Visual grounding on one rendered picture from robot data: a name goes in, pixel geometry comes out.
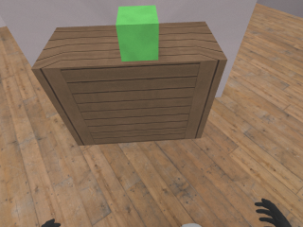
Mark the pedestal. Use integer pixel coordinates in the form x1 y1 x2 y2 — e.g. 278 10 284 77
31 21 227 146

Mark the robot right hand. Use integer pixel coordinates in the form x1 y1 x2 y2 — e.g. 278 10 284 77
255 198 292 227

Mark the carton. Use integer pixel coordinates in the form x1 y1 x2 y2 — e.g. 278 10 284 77
116 5 159 61

